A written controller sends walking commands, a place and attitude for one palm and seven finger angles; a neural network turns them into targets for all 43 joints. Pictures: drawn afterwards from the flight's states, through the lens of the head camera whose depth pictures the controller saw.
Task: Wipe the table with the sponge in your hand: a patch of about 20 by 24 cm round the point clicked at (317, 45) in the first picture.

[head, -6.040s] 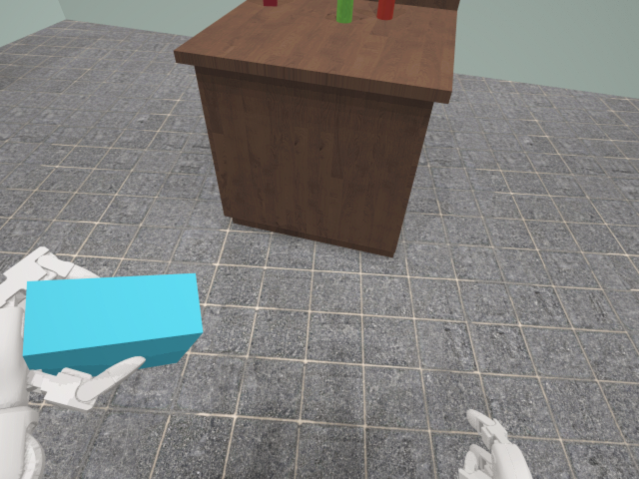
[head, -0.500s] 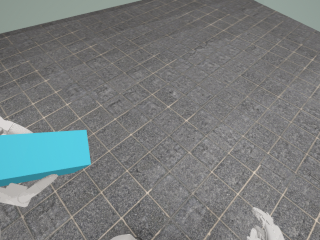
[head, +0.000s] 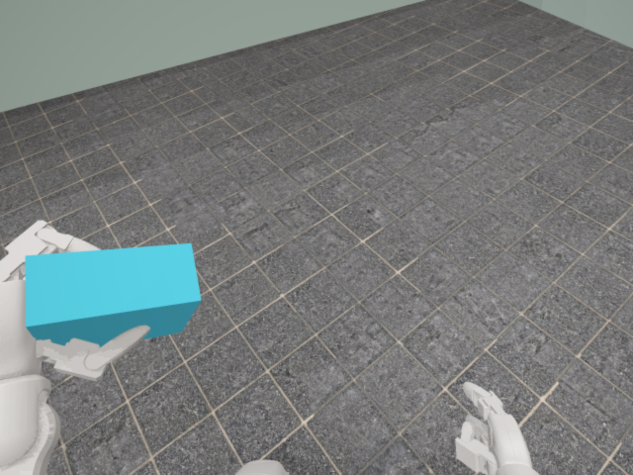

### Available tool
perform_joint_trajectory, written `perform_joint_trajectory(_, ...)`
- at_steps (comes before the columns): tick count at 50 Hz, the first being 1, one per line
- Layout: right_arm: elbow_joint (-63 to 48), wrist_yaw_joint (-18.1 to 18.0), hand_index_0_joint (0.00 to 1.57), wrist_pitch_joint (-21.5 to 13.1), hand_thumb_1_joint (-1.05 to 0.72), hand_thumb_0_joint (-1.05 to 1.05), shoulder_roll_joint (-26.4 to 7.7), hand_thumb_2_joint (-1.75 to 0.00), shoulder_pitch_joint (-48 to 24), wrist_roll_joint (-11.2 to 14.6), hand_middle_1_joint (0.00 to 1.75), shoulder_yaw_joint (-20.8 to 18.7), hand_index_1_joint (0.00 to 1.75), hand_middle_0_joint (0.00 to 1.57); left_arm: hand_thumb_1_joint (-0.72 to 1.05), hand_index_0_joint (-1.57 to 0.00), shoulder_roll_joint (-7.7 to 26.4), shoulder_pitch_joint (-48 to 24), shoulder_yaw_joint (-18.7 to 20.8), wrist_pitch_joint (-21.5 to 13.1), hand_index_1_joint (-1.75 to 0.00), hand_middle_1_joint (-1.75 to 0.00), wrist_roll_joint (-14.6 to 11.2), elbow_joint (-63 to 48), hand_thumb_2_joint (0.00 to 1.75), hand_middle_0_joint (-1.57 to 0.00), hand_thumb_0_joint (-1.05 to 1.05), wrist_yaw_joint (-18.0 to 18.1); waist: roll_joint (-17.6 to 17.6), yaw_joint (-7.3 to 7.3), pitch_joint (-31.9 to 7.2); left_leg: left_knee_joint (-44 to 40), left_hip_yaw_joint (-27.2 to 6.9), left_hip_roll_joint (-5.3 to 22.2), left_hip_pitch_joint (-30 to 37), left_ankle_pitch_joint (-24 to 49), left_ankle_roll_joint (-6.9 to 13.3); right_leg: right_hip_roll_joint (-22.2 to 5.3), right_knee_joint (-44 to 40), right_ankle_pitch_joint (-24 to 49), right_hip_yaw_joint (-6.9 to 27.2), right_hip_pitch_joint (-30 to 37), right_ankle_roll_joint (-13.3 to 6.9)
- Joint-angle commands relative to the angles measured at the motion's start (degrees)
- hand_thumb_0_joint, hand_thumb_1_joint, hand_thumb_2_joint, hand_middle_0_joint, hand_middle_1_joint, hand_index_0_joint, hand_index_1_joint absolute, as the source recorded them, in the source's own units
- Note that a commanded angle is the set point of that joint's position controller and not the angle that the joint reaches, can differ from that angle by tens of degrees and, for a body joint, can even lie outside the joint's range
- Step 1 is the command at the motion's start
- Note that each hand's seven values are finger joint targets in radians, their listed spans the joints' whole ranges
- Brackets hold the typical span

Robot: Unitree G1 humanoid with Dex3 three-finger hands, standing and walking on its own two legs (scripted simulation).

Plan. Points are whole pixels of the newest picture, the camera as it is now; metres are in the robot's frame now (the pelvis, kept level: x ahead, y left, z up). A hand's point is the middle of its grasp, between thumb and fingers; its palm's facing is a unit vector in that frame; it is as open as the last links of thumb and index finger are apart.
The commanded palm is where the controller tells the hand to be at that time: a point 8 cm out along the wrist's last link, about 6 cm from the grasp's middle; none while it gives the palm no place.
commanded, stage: turn to face it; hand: left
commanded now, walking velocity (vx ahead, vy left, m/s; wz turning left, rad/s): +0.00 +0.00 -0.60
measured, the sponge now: (142, 298) +0.25 +0.20 +0.15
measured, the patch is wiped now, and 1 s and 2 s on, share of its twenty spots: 0.00 0.00 0.00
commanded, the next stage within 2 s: none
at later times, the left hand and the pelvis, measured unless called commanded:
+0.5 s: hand (162, 262) +0.27 +0.18 +0.18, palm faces +0.16 -0.89 -0.43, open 10.1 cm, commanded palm +0.23 +0.23 +0.19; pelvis -0.01 +0.01 +0.01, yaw -17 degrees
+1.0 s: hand (354, 318) +0.22 -0.01 +0.20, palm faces -0.19 -0.76 -0.62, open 10.1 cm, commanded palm +0.19 +0.07 +0.19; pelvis -0.10 -0.06 +0.01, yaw -36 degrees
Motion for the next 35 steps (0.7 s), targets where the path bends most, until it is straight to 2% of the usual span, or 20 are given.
perform_joint_trajectory(1,-10.03,-0.15,0.20,-2.59,-0.90,0.00,-3.77,-0.90,-4.02,-0.56,0.30,-2.07,0.30,0.20,0.10,-1.20,17.00,0.53,10.38,-5.77,-1.60,-1.60,-1.07,-20.71,1.30,-1.20,0.00,1.24,-7.78,-2.28,-10.91,13.37,-2.93,-0.06,-9.91,0.85,-1.01,-17.51,-12.91,38.07,24.73,11.81,-5.26)
perform_joint_trajectory(3,-10.31,0.47,0.20,-1.09,-0.90,0.00,-3.60,-0.90,-4.51,-0.79,0.30,-2.02,0.30,0.20,0.10,-1.20,17.20,5.69,12.30,-6.35,-1.60,-1.60,-1.74,-21.86,1.30,-1.20,0.00,1.20,-5.02,-2.57,-13.66,8.25,-1.36,-0.58,-7.47,3.64,-1.31,-14.99,-12.72,35.10,19.89,11.62,-4.19)
perform_joint_trajectory(4,-11.03,0.75,0.20,-0.58,-0.90,0.00,-3.61,-0.90,-4.31,-0.84,0.30,-2.17,0.30,0.20,0.10,-1.20,17.17,7.02,13.11,-6.76,-1.60,-1.60,-2.15,-22.53,1.30,-1.20,0.00,1.11,-5.67,-2.79,-14.18,5.53,-0.52,-0.66,-7.22,5.24,-1.49,-14.40,-13.52,33.42,18.95,11.48,-4.20)
perform_joint_trajectory(7,-12.62,1.07,0.20,-0.18,-0.90,0.00,-4.42,-0.90,-3.84,-0.79,0.30,-3.14,0.30,0.20,0.10,-1.20,18.01,11.04,15.85,-7.30,-1.60,-1.60,-3.28,-22.93,1.30,-1.20,0.00,1.30,-6.64,-2.03,-15.35,-1.45,0.26,-1.04,-7.32,5.90,-2.00,-14.01,-14.16,33.40,22.26,12.72,-5.00)
perform_joint_trajectory(11,-13.88,1.52,0.20,0.53,-0.90,0.00,-5.11,-0.90,-2.63,-0.12,0.30,-3.49,0.30,0.20,0.10,-1.20,16.58,13.53,15.30,-6.53,-1.60,-1.60,-3.40,-20.49,1.30,-1.20,0.00,1.40,-9.16,-1.41,-16.79,-10.08,0.33,-1.19,-5.43,4.32,-1.67,-13.85,-12.92,33.21,26.04,14.26,-5.78)
perform_joint_trajectory(15,-14.29,1.39,0.20,1.79,-0.90,0.00,-6.06,-0.90,-1.21,0.37,0.30,-3.44,0.30,0.20,0.10,-1.20,15.16,11.16,12.61,-5.03,-1.60,-1.60,-2.85,-19.08,1.30,-1.20,0.00,1.32,-9.89,-1.99,-16.94,-19.41,0.11,-1.51,1.50,7.48,-0.92,-11.59,-12.16,28.08,27.55,10.74,-3.53)
perform_joint_trajectory(17,-14.38,1.17,0.20,2.28,-0.90,0.00,-6.70,-0.90,-0.11,0.56,0.30,-3.76,0.30,0.20,0.10,-1.20,15.00,7.92,10.96,-4.64,-1.60,-1.60,-2.39,-21.30,1.30,-1.20,0.00,1.33,-8.93,-2.73,-16.48,-27.43,0.36,-0.35,10.02,12.51,-0.10,-9.95,-11.06,20.81,27.79,4.94,-1.22)
perform_joint_trajectory(18,-14.50,0.82,0.20,2.30,-0.90,0.00,-7.17,-0.90,-0.54,0.61,0.30,-3.96,0.30,0.20,0.10,-1.20,15.49,5.60,10.25,-4.68,-1.60,-1.60,-2.29,-23.71,1.30,-1.20,0.00,1.28,-5.92,-2.76,-15.72,-31.10,-0.73,2.05,14.34,15.74,0.65,-7.74,-8.13,17.01,26.25,1.57,0.26)
perform_joint_trajectory(19,-14.93,0.55,0.20,2.08,-0.90,0.00,-7.82,-0.90,-0.64,0.25,0.30,-4.07,0.30,0.20,0.10,-1.20,15.51,4.16,10.18,-5.15,-1.60,-1.60,-1.91,-25.18,1.30,-1.20,0.00,1.21,-0.23,-2.69,-14.37,-34.19,-6.55,8.52,17.38,19.40,3.42,-3.78,-3.34,8.49,23.79,-4.80,2.20)
perform_joint_trajectory(20,-15.57,0.52,0.20,1.86,-0.90,0.00,-8.21,-0.90,-0.80,0.04,0.30,-4.23,0.30,0.20,0.10,-1.20,15.73,3.58,10.29,-5.72,-1.60,-1.60,-1.34,-25.94,1.30,-1.20,0.00,0.97,9.87,-1.82,-12.86,-35.50,-12.88,17.20,20.49,31.48,7.28,1.46,6.20,-7.34,17.82,-12.35,4.80)
perform_joint_trajectory(21,-15.79,0.75,0.20,1.38,-0.90,0.00,-7.29,-0.90,-0.11,0.23,0.30,-4.32,0.30,0.20,0.10,-1.20,15.64,4.77,9.84,-5.90,-1.60,-1.60,-0.55,-24.28,1.30,-1.20,0.00,0.72,12.03,-1.05,-11.87,-35.44,-12.35,21.23,18.81,39.68,10.09,2.83,18.05,-14.66,12.57,-14.21,5.94)
perform_joint_trajectory(22,-15.01,0.86,0.20,1.00,-0.90,0.00,-6.17,-0.90,-1.32,-0.70,0.30,-3.30,0.30,0.20,0.10,-1.20,16.54,4.08,10.26,-5.99,-1.60,-1.60,-0.25,-23.61,1.30,-1.20,0.00,0.79,13.15,-1.18,-10.67,-36.41,-12.81,23.04,14.42,40.16,11.13,1.00,26.91,-13.69,11.25,-14.18,6.52)
perform_joint_trajectory(23,-14.58,1.06,0.20,0.71,-0.90,0.00,-5.78,-0.90,-1.26,-0.85,0.30,-3.40,0.30,0.20,0.10,-1.20,17.40,1.39,10.47,-6.27,-1.60,-1.60,0.20,-26.10,1.30,-1.20,0.00,0.65,12.18,-1.24,-9.38,-35.34,-9.81,22.14,13.21,40.56,10.75,-0.32,29.21,-12.20,11.52,-14.23,6.77)
perform_joint_trajectory(25,-13.81,1.96,0.20,0.30,-0.90,0.00,-6.75,-0.90,0.37,-0.41,0.30,-3.83,0.30,0.20,0.10,-1.20,13.23,0.40,6.70,-5.53,-1.60,-1.60,-0.19,-24.65,1.30,-1.20,0.00,0.07,10.84,-2.08,-6.55,-34.34,-1.32,19.11,12.56,41.67,9.02,-1.36,26.21,-8.78,8.93,-14.03,7.69)
perform_joint_trajectory(26,-13.66,2.37,0.20,0.03,-0.90,0.00,-6.98,-0.90,0.50,-0.05,0.30,-3.93,0.30,0.20,0.10,-1.20,12.39,-0.38,5.80,-5.14,-1.60,-1.60,-0.29,-24.26,1.30,-1.20,0.00,-0.03,11.73,-2.21,-5.71,-34.20,1.84,17.91,11.59,41.07,7.72,-1.25,23.06,-7.47,7.08,-12.35,8.05)
perform_joint_trajectory(28,-13.85,2.64,0.20,-0.62,-0.90,0.00,-7.13,-0.90,1.00,0.06,0.30,-3.82,0.30,0.20,0.10,-1.20,13.31,-0.87,6.72,-4.55,-1.60,-1.60,-0.35,-22.69,1.30,-1.20,0.00,0.04,11.62,-2.59,-5.05,-34.31,4.27,17.32,10.55,39.83,6.20,-0.77,17.11,-6.29,4.17,-8.99,8.60)
perform_joint_trajectory(29,-13.67,2.75,0.20,-0.83,-0.90,0.00,-7.17,-0.90,1.55,-0.06,0.30,-3.82,0.30,0.20,0.10,-1.20,12.96,-0.59,6.47,-4.52,-1.60,-1.60,-0.42,-21.53,1.30,-1.20,0.00,-0.08,11.63,-3.09,-4.93,-34.03,3.89,17.55,10.70,40.79,5.86,-0.17,14.16,-6.68,2.87,-7.59,8.77)
perform_joint_trajectory(32,-13.83,2.92,0.20,-1.60,-0.90,0.00,-7.24,-0.90,2.28,0.12,0.30,-4.01,0.30,0.20,0.10,-1.20,13.35,0.93,7.51,-4.42,-1.60,-1.60,-0.98,-18.61,1.30,-1.20,0.00,-0.34,11.41,-3.22,-6.65,-31.40,6.11,18.14,13.50,41.41,4.81,0.94,6.11,-6.65,0.53,-4.23,8.74)
perform_joint_trajectory(34,-14.05,3.22,0.20,-1.71,-0.90,0.00,-7.14,-0.90,3.03,0.23,0.30,-4.04,0.30,0.20,0.10,-1.20,13.52,3.15,8.32,-4.35,-1.60,-1.60,-1.21,-19.19,1.30,-1.20,0.00,-0.33,12.57,-3.02,-9.39,-25.55,8.16,16.86,15.60,42.86,3.26,2.14,-1.86,-2.61,-0.84,0.03,8.30)
perform_joint_trajectory(35,-14.01,3.50,0.20,-1.77,-0.90,0.00,-7.10,-0.90,3.23,0.41,0.30,-4.02,0.30,0.20,0.10,-1.20,14.04,4.00,9.09,-4.38,-1.60,-1.60,-1.32,-19.28,1.30,-1.20,0.00,-0.37,10.39,-2.76,-11.02,-20.55,8.55,16.07,14.85,41.82,2.53,2.26,-6.73,2.30,-0.71,4.34,7.99)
